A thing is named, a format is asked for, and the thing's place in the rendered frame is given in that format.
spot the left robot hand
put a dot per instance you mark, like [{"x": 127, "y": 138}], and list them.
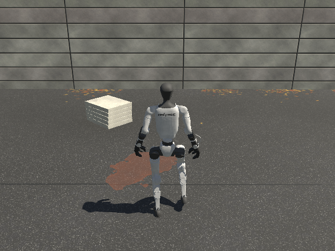
[{"x": 139, "y": 149}]

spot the left robot upper arm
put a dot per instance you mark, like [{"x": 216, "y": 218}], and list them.
[{"x": 147, "y": 119}]

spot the right robot forearm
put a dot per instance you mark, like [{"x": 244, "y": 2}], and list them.
[{"x": 193, "y": 140}]

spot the right robot upper arm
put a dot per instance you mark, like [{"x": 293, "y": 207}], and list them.
[{"x": 186, "y": 119}]

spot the robot right thigh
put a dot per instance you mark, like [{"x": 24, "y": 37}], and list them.
[{"x": 179, "y": 153}]

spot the right robot hand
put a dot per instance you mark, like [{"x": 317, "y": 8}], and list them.
[{"x": 197, "y": 151}]

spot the robot left foot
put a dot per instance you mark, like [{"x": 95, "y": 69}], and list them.
[{"x": 157, "y": 212}]

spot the left robot forearm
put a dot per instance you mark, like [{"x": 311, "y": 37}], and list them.
[{"x": 140, "y": 138}]

